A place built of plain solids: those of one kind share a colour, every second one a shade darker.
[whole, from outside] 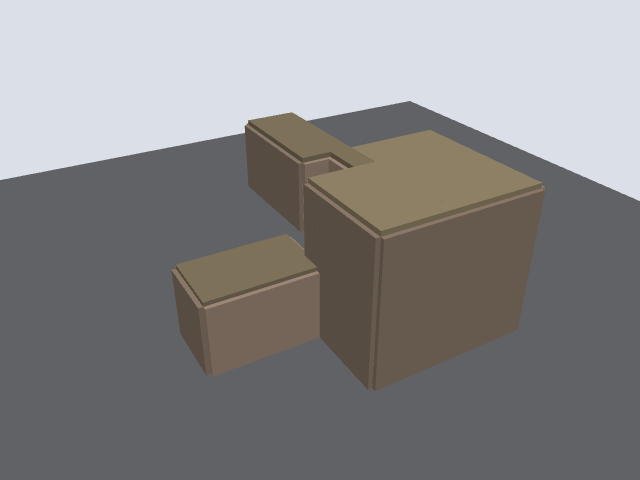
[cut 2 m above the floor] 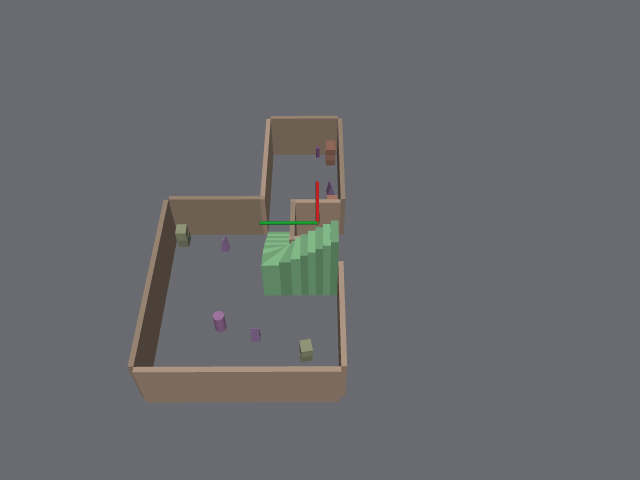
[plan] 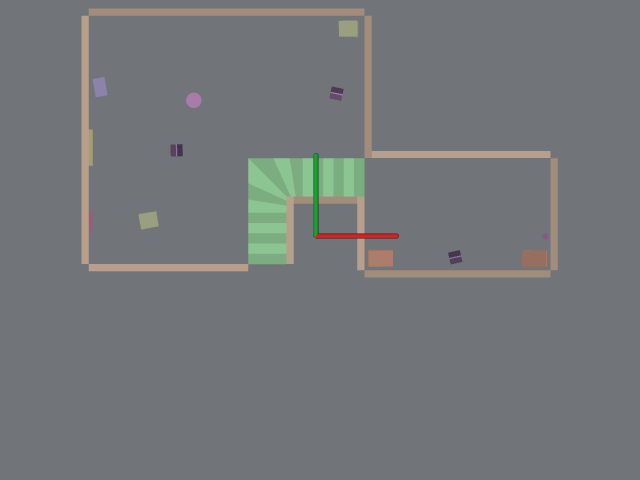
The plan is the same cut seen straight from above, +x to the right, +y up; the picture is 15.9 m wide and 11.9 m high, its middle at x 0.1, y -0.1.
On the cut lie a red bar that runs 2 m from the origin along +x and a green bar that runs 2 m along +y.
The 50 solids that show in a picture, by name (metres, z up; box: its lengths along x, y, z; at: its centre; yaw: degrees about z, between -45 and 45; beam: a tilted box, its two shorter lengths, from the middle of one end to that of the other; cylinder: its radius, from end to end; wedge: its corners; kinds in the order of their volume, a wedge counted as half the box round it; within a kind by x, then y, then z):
{
 "wall_1": {"box": [0.18, 6.16, 6.15], "at": [-5.72, 2.38, 3.02]},
 "wall_2": {"box": [3.95, 0.18, 6.15], "at": [-3.66, -0.79, 3.02]},
 "wall_3": {"box": [6.84, 0.18, 6.15], "at": [-2.21, 5.55, 3.02]},
 "wall_4": {"box": [0.18, 1.68, 6.15], "at": [-0.64, 0.14, 3.02]},
 "wall_5": {"box": [1.23, 0.18, 2.93], "at": [-0.11, -0.61, 4.63]},
 "wall_6": {"box": [1.93, 0.18, 6.15], "at": [0.24, 0.89, 3.02]},
 "wall_7": {"box": [0.18, 4.94, 2.93], "at": [0.59, -3.17, 4.63]},
 "wall_8": {"box": [0.18, 1.83, 3.02], "at": [1.11, 0.06, 1.46]},
 "wall_9": {"box": [0.18, 0.95, 3.13], "at": [1.29, 1.45, 4.53]},
 "wall_10": {"box": [0.18, 3.53, 6.15], "at": [1.29, 3.69, 3.02]},
 "wall_11": {"box": [4.61, 0.18, 3.02], "at": [3.51, -0.94, 1.46]},
 "wall_12": {"box": [4.61, 0.18, 3.02], "at": [3.51, 2.02, 1.46]},
 "wall_13": {"box": [0.18, 2.78, 3.02], "at": [5.9, 0.54, 1.46]},
 "roof_1": {"box": [3.95, 6.16, 0.2], "at": [-3.66, 2.38, 6.2]},
 "roof_2": {"box": [0.95, 1.68, 0.2], "at": [-1.2, 0.14, 6.2]},
 "roof_3": {"box": [2.18, 4.94, 0.2], "at": [-0.59, -3.17, 6.2]},
 "roof_4": {"box": [2.88, 4.48, 0.2], "at": [-0.24, 3.22, 6.2]},
 "roof_5": {"box": [4.61, 2.78, 0.17], "at": [3.51, 0.54, 3.05]},
 "tread_1": {"wedge": [[-1.68, -0.7, -0.05], [-1.68, -0.7, 2.99], [-1.68, -0.44, -0.05], [-1.68, -0.44, 2.99], [-0.73, -0.7, -0.05], [-0.73, -0.7, 2.99], [-0.73, -0.44, -0.05], [-0.73, -0.44, 3.0]]},
 "tread_2": {"wedge": [[-1.68, -0.45, -0.05], [-1.68, -0.45, 2.82], [-1.68, -0.19, -0.05], [-1.68, -0.19, 2.82], [-0.73, -0.45, -0.05], [-0.73, -0.45, 2.82], [-0.73, -0.19, -0.05], [-0.73, -0.19, 2.82]]},
 "tread_3": {"wedge": [[-1.68, -0.19, -0.05], [-1.68, -0.19, 2.64], [-1.68, 0.07, -0.05], [-1.68, 0.07, 2.64], [-0.73, -0.19, -0.05], [-0.73, -0.19, 2.64], [-0.73, 0.07, -0.05], [-0.73, 0.07, 2.64]]},
 "tread_4": {"wedge": [[-1.68, 0.06, -0.05], [-1.68, 0.06, 2.47], [-1.68, 0.32, -0.05], [-1.68, 0.32, 2.47], [-0.73, 0.06, -0.05], [-0.73, 0.06, 2.47], [-0.73, 0.32, -0.05], [-0.73, 0.32, 2.47]]},
 "tread_5": {"wedge": [[-1.68, 0.32, -0.05], [-1.68, 0.32, 2.29], [-1.68, 0.58, -0.05], [-1.68, 0.58, 2.29], [-0.73, 0.32, -0.05], [-0.73, 0.32, 2.29], [-0.73, 0.58, -0.05], [-0.73, 0.58, 2.29]]},
 "tread_6": {"wedge": [[-1.68, 0.58, -0.05], [-1.68, 0.58, 2.11], [-1.68, 0.91, -0.05], [-1.68, 0.91, 2.11], [-0.73, 0.58, -0.05], [-0.73, 0.58, 2.11], [-0.73, 0.75, -0.05], [-0.73, 0.75, 2.11]]},
 "tread_7": {"wedge": [[-1.68, 0.9, -0.05], [-1.68, 0.9, 1.94], [-1.68, 1.31, -0.05], [-1.68, 1.31, 1.94], [-0.73, 0.75, -0.05], [-0.73, 0.75, 1.94], [-0.73, 0.87, -0.05], [-0.73, 0.87, 1.94]]},
 "tread_8": {"wedge": [[-1.68, 1.3, -0.05], [-1.68, 1.3, 1.76], [-1.68, 1.93, -0.05], [-1.68, 1.93, 1.76], [-0.73, 0.87, -0.05], [-0.73, 0.87, 1.76], [-0.73, 0.98, -0.05], [-0.73, 0.98, 1.76]]},
 "tread_9": {"wedge": [[-1.68, 1.93, -0.05], [-1.68, 1.93, 1.59], [-1.06, 1.93, -0.05], [-1.06, 1.93, 1.59], [-0.73, 0.98, -0.05], [-0.73, 0.98, 1.59], [-0.62, 0.98, -0.05], [-0.62, 0.98, 1.59]]},
 "tread_10": {"wedge": [[-1.06, 1.93, -0.05], [-1.06, 1.93, 1.41], [-0.65, 1.93, -0.05], [-0.65, 1.93, 1.41], [-0.63, 0.98, -0.05], [-0.63, 0.98, 1.41], [-0.5, 0.98, -0.05], [-0.5, 0.98, 1.41]]},
 "tread_11": {"wedge": [[-0.66, 1.93, -0.05], [-0.66, 1.93, 1.23], [-0.5, 0.98, -0.05], [-0.5, 0.98, 1.23], [-0.33, 0.98, -0.05], [-0.33, 0.98, 1.23], [-0.33, 1.93, -0.05], [-0.33, 1.93, 1.23]]},
 "tread_12": {"wedge": [[-0.33, 0.98, -0.05], [-0.33, 0.98, 1.06], [-0.33, 1.93, -0.05], [-0.33, 1.93, 1.06], [-0.07, 0.98, -0.05], [-0.07, 0.98, 1.06], [-0.07, 1.93, -0.05], [-0.07, 1.93, 1.06]]},
 "tread_13": {"wedge": [[-0.08, 0.98, -0.05], [-0.08, 0.98, 0.88], [-0.08, 1.93, -0.05], [-0.08, 1.93, 0.88], [0.18, 0.98, -0.05], [0.18, 0.98, 0.88], [0.18, 1.93, -0.05], [0.18, 1.93, 0.88]]},
 "tread_14": {"wedge": [[0.18, 0.98, -0.05], [0.18, 0.98, 0.71], [0.18, 1.93, -0.05], [0.18, 1.93, 0.71], [0.44, 0.98, -0.05], [0.44, 0.98, 0.7], [0.44, 1.93, -0.05], [0.44, 1.93, 0.71]]},
 "tread_15": {"wedge": [[0.43, 0.98, -0.05], [0.43, 0.98, 0.53], [0.43, 1.93, -0.05], [0.43, 1.93, 0.53], [0.69, 0.98, -0.05], [0.69, 0.98, 0.53], [0.69, 1.93, -0.05], [0.69, 1.93, 0.53]]},
 "tread_16": {"wedge": [[0.69, 0.98, -0.05], [0.69, 0.98, 0.35], [0.69, 1.93, -0.05], [0.69, 1.93, 0.35], [0.94, 0.98, -0.05], [0.94, 0.98, 0.35], [0.95, 1.93, -0.05], [0.95, 1.93, 0.35]]},
 "tread_17": {"wedge": [[0.94, 0.98, -0.05], [0.94, 0.98, 0.18], [0.94, 1.93, -0.05], [0.94, 1.93, 0.18], [1.2, 0.98, -0.05], [1.2, 0.98, 0.18], [1.2, 1.93, -0.05], [1.2, 1.93, 0.18]]},
 "crate_1": {"box": [0.6, 0.4, 0.3], "at": [1.61, -0.56, 1.35], "yaw": 0.7},
 "crate_2": {"box": [0.6, 0.4, 0.3], "at": [5.41, -0.56, 0.75], "yaw": -0.1},
 "crate_3": {"box": [0.6, 0.4, 0.35], "at": [5.43, -0.56, 0.12], "yaw": 1.2},
 "crate_4": {"box": [0.6, 0.4, 0.3], "at": [5.43, -0.56, 0.45], "yaw": -0.9},
 "carton_1": {"box": [0.44, 0.38, 0.34], "at": [-4.15, 0.39, 0.51], "yaw": 10.5},
 "carton_2": {"box": [0.44, 0.38, 0.39], "at": [-4.14, 0.4, 0.14], "yaw": 7.6},
 "carton_3": {"box": [0.46, 0.39, 0.42], "at": [0.8, 5.14, 0.63], "yaw": 1.0},
 "carton_4": {"box": [0.46, 0.39, 0.47], "at": [0.82, 5.13, 0.18], "yaw": -1.9},
 "sign_1": {"wedge": [[-3.61, 2.27, 0.0], [-3.6, 1.97, 0.0], [-3.47, 1.97, 0.62], [-3.47, 2.27, 0.62], [-3.44, 1.97, 0.62], [-3.44, 2.27, 0.62], [-3.31, 2.28, 0.0], [-3.3, 1.98, 0.0]]},
 "sign_2": {"wedge": [[0.33, 3.41, 0.0], [0.36, 3.54, 0.62], [0.37, 3.57, 0.62], [0.39, 3.71, 0.0], [0.63, 3.35, 0.0], [0.65, 3.48, 0.62], [0.66, 3.51, 0.62], [0.69, 3.64, 0.0]]},
 "sign_3": {"wedge": [[3.27, -0.41, 0.0], [3.3, -0.55, 0.62], [3.31, -0.58, 0.62], [3.34, -0.71, 0.0], [3.57, -0.35, 0.0], [3.6, -0.51, 0.62], [3.6, -0.48, 0.62], [3.63, -0.64, 0.0]]},
 "bin_1": {"cylinder": 0.19, "from": [-3.03, 3.36, 0.0], "to": [-3.03, 3.36, 0.75]},
 "radiator_1": {"box": [0.1, 0.9, 0.6], "at": [-5.58, 2.19, 0.45]},
 "bucket_1": {"box": [0.3, 0.46, 0.39], "at": [-5.35, 3.69, 0.14], "yaw": 10.1},
 "cabinet_1": {"box": [0.09, 0.49, 0.6], "at": [-5.59, 0.36, 1.34]}
}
